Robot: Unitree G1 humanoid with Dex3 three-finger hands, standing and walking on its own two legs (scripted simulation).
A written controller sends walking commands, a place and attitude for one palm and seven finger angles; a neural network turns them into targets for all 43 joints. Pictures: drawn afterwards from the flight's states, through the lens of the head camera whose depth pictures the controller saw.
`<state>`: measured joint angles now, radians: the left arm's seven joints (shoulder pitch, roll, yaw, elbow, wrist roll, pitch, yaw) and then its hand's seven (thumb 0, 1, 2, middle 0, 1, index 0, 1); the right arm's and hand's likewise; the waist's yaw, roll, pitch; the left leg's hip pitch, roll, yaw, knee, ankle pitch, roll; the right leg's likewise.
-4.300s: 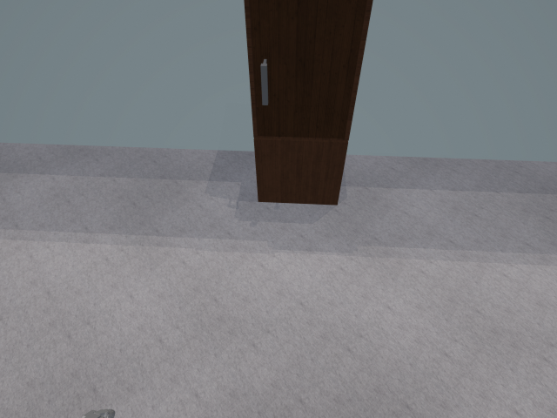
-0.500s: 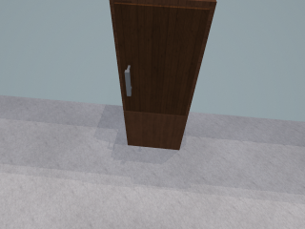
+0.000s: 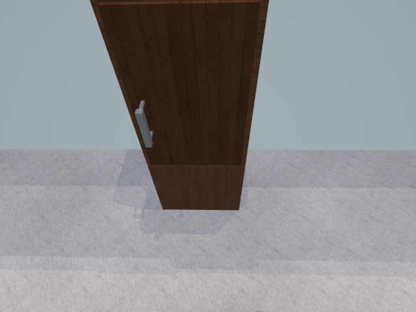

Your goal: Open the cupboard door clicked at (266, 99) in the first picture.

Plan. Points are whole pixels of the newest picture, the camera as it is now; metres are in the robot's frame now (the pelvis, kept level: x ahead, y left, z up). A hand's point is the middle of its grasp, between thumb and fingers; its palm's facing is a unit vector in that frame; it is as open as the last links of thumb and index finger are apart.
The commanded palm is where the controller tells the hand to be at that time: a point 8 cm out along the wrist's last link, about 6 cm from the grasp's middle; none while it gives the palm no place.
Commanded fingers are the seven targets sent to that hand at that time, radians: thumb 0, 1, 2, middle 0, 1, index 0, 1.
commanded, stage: take the last steps up to it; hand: left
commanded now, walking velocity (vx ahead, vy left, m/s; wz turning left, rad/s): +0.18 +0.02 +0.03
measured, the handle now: (145, 124) +0.66 +0.23 -0.08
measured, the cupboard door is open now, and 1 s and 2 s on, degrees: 0 0 0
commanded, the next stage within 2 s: come to a stop and stand still in 0.08 s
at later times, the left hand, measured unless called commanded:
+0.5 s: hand out of the picture +0.09 +0.20 -0.17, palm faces +0.04 -0.99 -0.16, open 7.4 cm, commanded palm none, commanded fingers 0.00 0.90 0.90 -0.20 -0.30 -0.20 -0.30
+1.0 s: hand out of the picture +0.08 +0.15 -0.14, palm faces +0.05 -0.97 -0.22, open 7.3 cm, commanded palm none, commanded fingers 0.00 0.90 0.90 -0.20 -0.30 -0.20 -0.30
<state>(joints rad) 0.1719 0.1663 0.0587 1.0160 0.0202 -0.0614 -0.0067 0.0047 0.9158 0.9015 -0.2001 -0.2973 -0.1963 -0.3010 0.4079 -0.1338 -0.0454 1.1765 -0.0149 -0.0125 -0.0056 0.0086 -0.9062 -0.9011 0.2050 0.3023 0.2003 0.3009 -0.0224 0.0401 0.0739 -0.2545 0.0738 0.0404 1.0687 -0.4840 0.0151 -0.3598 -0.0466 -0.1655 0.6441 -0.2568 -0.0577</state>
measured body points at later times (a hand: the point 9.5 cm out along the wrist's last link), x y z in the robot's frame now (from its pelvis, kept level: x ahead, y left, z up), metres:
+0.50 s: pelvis +0.10 +0.03 +0.02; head +0.14 +0.05 +0.46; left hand +0.09 +0.25 -0.15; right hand +0.20 -0.19 -0.12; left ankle +0.15 +0.12 -0.72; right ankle +0.04 -0.10 -0.67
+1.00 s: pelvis +0.08 -0.02 +0.02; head +0.10 -0.04 +0.47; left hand +0.08 +0.20 -0.12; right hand +0.06 -0.27 -0.14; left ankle +0.05 +0.12 -0.68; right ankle +0.05 -0.14 -0.72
